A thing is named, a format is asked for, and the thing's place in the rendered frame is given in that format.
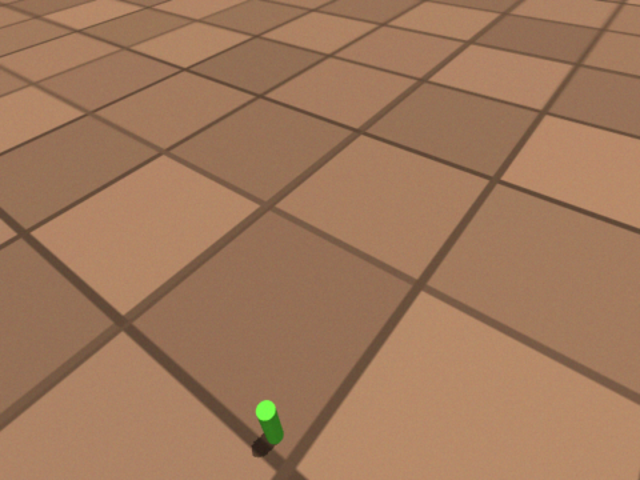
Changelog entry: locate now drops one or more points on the can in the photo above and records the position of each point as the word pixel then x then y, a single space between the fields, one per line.
pixel 267 415

